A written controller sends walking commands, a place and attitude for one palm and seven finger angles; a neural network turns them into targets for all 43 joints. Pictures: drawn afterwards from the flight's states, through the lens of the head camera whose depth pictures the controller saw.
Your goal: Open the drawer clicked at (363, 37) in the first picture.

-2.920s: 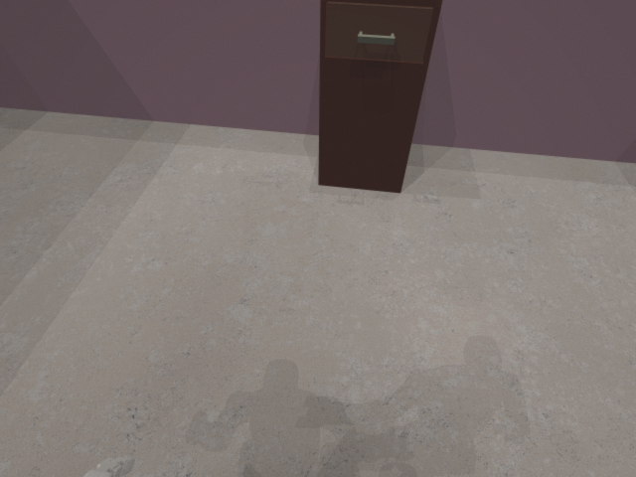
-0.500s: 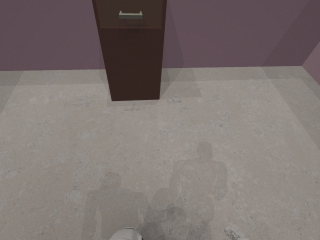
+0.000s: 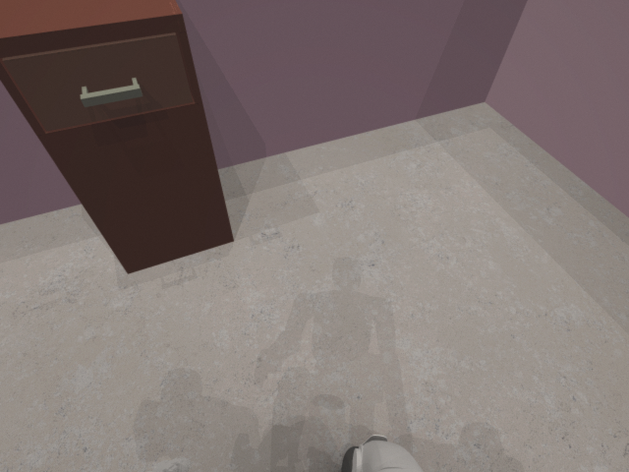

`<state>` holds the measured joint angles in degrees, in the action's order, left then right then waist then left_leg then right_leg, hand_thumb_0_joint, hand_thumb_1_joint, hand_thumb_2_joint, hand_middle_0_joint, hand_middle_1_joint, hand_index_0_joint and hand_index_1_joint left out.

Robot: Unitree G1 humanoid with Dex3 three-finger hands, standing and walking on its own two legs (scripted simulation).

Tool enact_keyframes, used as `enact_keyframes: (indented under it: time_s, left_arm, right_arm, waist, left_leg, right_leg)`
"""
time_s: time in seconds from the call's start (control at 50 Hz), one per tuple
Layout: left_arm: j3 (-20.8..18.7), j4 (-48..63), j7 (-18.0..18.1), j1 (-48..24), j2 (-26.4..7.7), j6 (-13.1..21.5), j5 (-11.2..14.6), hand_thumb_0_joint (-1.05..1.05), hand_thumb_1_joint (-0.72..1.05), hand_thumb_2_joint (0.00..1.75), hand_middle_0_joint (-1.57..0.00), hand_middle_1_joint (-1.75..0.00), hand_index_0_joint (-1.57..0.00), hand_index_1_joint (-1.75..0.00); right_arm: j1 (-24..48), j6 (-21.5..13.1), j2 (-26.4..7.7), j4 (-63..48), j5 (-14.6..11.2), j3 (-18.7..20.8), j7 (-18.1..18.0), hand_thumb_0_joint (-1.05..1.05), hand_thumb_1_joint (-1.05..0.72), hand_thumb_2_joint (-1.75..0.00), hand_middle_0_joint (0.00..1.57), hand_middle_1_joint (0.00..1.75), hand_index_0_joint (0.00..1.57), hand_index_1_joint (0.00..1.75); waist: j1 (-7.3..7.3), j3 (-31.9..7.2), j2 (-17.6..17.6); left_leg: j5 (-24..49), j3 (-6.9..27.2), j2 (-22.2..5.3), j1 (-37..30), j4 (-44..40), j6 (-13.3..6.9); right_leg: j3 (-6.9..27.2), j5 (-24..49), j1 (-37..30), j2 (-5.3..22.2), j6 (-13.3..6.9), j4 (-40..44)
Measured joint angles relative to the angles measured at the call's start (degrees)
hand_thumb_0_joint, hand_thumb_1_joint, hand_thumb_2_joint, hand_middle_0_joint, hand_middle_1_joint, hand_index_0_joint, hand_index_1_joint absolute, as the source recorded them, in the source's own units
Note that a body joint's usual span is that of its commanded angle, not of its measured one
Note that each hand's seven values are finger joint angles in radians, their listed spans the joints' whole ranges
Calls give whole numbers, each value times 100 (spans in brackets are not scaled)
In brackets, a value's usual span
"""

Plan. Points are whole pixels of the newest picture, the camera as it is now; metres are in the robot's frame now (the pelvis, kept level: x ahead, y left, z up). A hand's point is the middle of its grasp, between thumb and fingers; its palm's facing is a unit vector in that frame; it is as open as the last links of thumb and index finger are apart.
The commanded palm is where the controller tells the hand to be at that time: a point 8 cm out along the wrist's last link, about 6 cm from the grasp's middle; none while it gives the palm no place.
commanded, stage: walk to a spot facing it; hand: left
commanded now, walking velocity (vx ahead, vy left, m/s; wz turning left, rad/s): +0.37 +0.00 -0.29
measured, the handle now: (111, 90) +0.93 +0.47 -0.04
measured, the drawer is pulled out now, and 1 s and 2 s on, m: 0.00 0.00 0.00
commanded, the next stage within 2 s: turn to face it in 0.24 s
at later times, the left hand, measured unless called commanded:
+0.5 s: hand (198, 443) +0.20 +0.17 -0.18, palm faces +0.06 -0.99 -0.14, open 7.3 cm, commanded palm none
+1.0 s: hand (168, 359) +0.32 +0.24 -0.16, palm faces +0.21 -0.95 -0.23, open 7.4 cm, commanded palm none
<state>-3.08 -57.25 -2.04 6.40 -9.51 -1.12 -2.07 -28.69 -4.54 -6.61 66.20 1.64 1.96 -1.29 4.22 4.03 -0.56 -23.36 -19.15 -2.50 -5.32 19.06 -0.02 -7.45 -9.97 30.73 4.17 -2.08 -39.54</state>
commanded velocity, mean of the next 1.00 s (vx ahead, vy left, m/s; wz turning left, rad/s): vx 0.09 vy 0.00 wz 0.31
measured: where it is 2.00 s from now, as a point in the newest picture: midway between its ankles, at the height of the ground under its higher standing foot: (287, 419)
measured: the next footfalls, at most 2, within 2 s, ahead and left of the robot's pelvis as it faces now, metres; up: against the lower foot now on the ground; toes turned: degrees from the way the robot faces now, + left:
right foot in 0.06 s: +0.18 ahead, -0.11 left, +0.00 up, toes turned -10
left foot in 0.52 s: +0.36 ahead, +0.10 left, +0.00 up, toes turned +10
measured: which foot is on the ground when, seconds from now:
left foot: down 0.00-0.08, up 0.10-0.50, down 0.52-1.00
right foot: up 0.00-0.04, down 0.06-0.54, up 0.56-1.00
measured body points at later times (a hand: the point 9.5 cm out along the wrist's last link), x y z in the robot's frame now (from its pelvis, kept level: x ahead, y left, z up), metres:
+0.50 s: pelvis +0.21 +0.00 +0.00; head +0.22 +0.03 +0.45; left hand +0.19 +0.23 -0.17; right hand +0.29 -0.24 -0.13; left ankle +0.31 +0.10 -0.72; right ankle +0.14 -0.10 -0.73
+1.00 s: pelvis +0.26 +0.02 +0.01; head +0.28 +0.04 +0.46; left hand +0.31 +0.29 -0.14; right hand +0.35 -0.21 -0.14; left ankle +0.32 +0.10 -0.73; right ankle +0.28 -0.13 -0.68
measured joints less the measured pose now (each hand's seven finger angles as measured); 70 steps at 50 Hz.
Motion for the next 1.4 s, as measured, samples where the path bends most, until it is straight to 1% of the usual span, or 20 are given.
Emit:
enact_keyframes:
  time_s: [0.04, 0.08, 0.14, 0.2, 0.28, 0.34, 0.42, 0.52, 0.54, 0.58, 0.62, 0.66, 0.76, 0.86, 1.06, 1.14, 1.2, 1.26, 1.3, 1.4]
  left_arm:
    - [28, 42, -1, -71, 35, 82, -8, 1, 91, 90, -20, -30, -20, -29]
    - [30, 78, 9, -73, 28, 260, -28, 1, 91, 90, -20, -30, -20, -29]
    - [30, 55, 103, 12, 37, 434, 69, 1, 91, 90, -20, -30, -20, -29]
    - [-52, -49, 246, 273, 10, 494, 155, -1, 93, 90, -20, -30, -20, -30]
    - [-30, -268, 298, 618, -124, 478, 77, -2, 94, 90, -20, -30, -20, -30]
    - [21, -423, 273, 847, -107, 451, 59, -1, 93, 90, -20, -30, -20, -29]
    - [88, -536, 252, 1091, -54, 457, 49, 0, 92, 90, -20, -30, -20, -29]
    - [136, -602, 281, 1302, -8, 380, 52, 0, 91, 90, -20, -30, -20, -29]
    - [130, -611, 287, 1311, -22, 332, 75, 0, 91, 90, -20, -30, -20, -30]
    - [125, -584, 301, 1232, -44, 206, 127, 1, 91, 90, -20, -30, -20, -29]
    - [110, -524, 310, 1115, -52, 101, 118, 1, 91, 90, -20, -30, -20, -29]
    - [63, -427, 293, 947, -66, 41, 96, 1, 91, 90, -20, -30, -20, -29]
    - [-41, -82, 287, 622, -143, -23, 66, 1, 91, 90, -20, -30, -20, -29]
    - [-121, 108, 317, 432, -258, -116, 46, 1, 91, 90, -20, -30, -20, -29]
    - [-58, 327, 348, 219, -218, -163, 86, 1, 91, 90, -20, -30, -20, -29]
    - [19, 407, 360, 327, -132, -60, 105, 1, 91, 90, -20, -30, -20, -29]
    - [101, 370, 378, 460, -16, -51, 63, 1, 91, 90, -20, -30, -20, -29]
    - [127, 314, 384, 597, 49, -62, 76, 1, 90, 90, -20, -30, -20, -30]
    - [145, 267, 373, 654, 73, -21, 81, 1, 90, 90, -20, -30, -20, -30]
    - [149, 126, 339, 858, 82, 159, 52, 1, 92, 90, -21, -30, -20, -30]
  right_arm:
    - [-111, 40, 40, 70, -4, -15, 4, 0, -91, -90, 20, 30, 20, 30]
    - [-191, 115, 115, 161, -49, -28, 40, 0, -91, -90, 20, 30, 20, 30]
    - [103, 238, 138, 145, -118, -15, 73, 1, -91, -90, 20, 30, 20, 30]
    - [553, 278, 68, -69, -87, 51, 63, 1, -91, -90, 20, 30, 20, 30]
    - [1167, 289, -80, -475, -29, 119, 66, 1, -91, -90, 20, 30, 19, 30]
    - [1473, 325, -277, -633, -14, 190, 55, 2, -94, -90, 20, 30, 20, 30]
    - [1720, 317, -415, -712, -41, 184, 137, 1, -94, -90, 19, 30, 19, 30]
    - [1809, 305, -400, -748, -49, 94, 182, 1, -93, -90, 19, 30, 19, 30]
    - [1829, 284, -366, -763, -29, 82, 178, 1, -92, -90, 19, 30, 19, 30]
    - [1894, 267, -300, -833, -34, 26, 162, 0, -92, -90, 19, 30, 19, 30]
    - [1917, 293, -251, -886, -49, -14, 128, 0, -92, -90, 19, 30, 19, 30]
    - [1906, 331, -210, -922, -60, -11, 79, 0, -92, -90, 20, 30, 20, 30]
    - [1850, 428, -288, -957, -68, 53, 62, 0, -93, -90, 20, 30, 20, 30]
    - [1703, 510, -293, -987, -49, 98, 96, 0, -92, -90, 20, 30, 20, 30]
    - [1499, 631, -396, -1017, -5, 192, 111, 0, -91, -90, 20, 30, 20, 30]
    - [1413, 688, -474, -997, -47, 238, 130, 0, -90, -90, 20, 30, 20, 30]
    - [1405, 796, -541, -957, -61, 307, 137, 0, -91, -90, 20, 30, 20, 30]
    - [1398, 855, -590, -936, -36, 342, 169, 0, -91, -90, 20, 30, 20, 30]
    - [1405, 844, -615, -921, -42, 343, 172, 0, -91, -90, 20, 30, 20, 30]
    - [1421, 837, -635, -787, -17, 302, 175, 0, -91, -90, 19, 30, 19, 30]
  waist:
    - [34, 53, 83]
    - [-40, 66, 74]
    - [-127, 179, 65]
    - [-193, 84, 91]
    - [-191, -133, 174]
    - [-220, -257, 235]
    - [-354, -291, 193]
    - [-487, -208, 40]
    - [-489, -174, -59]
    - [-530, -58, -176]
    - [-528, 7, -163]
    - [-503, 47, -119]
    - [-454, 2, -57]
    - [-346, -151, -12]
    - [-152, -230, 198]
    - [-193, -287, 245]
    - [-215, -264, 350]
    - [-232, -253, 329]
    - [-233, -211, 309]
    - [-362, -187, 247]
  left_leg:
    - [-322, -60, -175, -47, 357, 125]
    - [-446, -19, -449, 290, 1582, 155]
    - [-338, 957, -465, 1592, 4560, 92]
    - [141, 1377, -513, 2640, 5408, 76]
    - [570, 1489, -691, 3513, 4712, 159]
    - [916, 1459, -736, 3735, 3868, 217]
    - [1155, 1393, -638, 3571, 2743, 207]
    - [1511, 1212, -319, 2943, 1705, 19]
    - [1370, 1177, -202, 2877, 1693, -215]
    - [1075, 1143, -66, 2884, 1874, -469]
    - [1035, 1165, 5, 2796, 1770, -528]
    - [1168, 1232, 98, 2687, 1502, -526]
    - [1479, 1393, 318, 2491, 894, -615]
    - [1600, 1612, 450, 2414, 650, -612]
    - [1692, 1993, 583, 2499, 641, -444]
    - [1650, 2097, 679, 2673, 875, -284]
    - [382, 2109, 662, 3092, 2197, -26]
    - [227, 1984, 510, 3425, 3678, 127]
    - [298, 1965, 358, 3445, 4132, 215]
    - [215, 1913, 16, 3017, 3788, 331]
  right_leg:
    - [-152, -230, -316, -194, -149, 312]
    - [-244, 53, -643, -325, -312, 555]
    - [-227, -346, -861, -443, -376, 266]
    - [-175, -368, -1352, -578, -287, 748]
    - [-117, -321, -1848, -665, -281, 1321]
    - [-111, -394, -2157, -669, -206, 1567]
    - [-150, -613, -2517, -633, -66, 1680]
    - [-397, -1227, -2808, -446, 211, 1240]
    - [-420, -1426, -2674, -302, 270, 798]
    - [-150, -2061, -2069, -191, 364, -737]
    - [81, -2193, -1468, -197, 409, -1952]
    - [229, -1935, -992, -139, 463, -2499]
    - [554, -1242, -333, 53, 582, -2412]
    - [666, -1098, -309, 68, 659, -1928]
    - [621, -1466, -1023, -262, 552, -502]
    - [564, -775, -1711, -340, 373, 953]
    - [395, -643, -1797, -341, 112, 991]
    - [245, -604, -1958, -258, 58, 1209]
    - [147, -561, -2018, -213, 51, 1298]
    - [-94, -557, -2118, -108, 74, 1405]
